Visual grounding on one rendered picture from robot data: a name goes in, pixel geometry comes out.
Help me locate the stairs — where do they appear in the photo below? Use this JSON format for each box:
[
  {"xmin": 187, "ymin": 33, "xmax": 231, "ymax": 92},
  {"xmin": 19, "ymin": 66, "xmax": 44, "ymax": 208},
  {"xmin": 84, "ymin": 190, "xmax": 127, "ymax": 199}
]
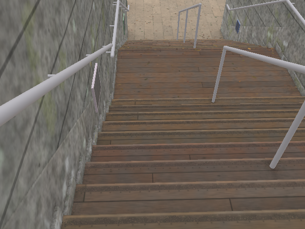
[
  {"xmin": 119, "ymin": 39, "xmax": 268, "ymax": 50},
  {"xmin": 61, "ymin": 96, "xmax": 305, "ymax": 229}
]

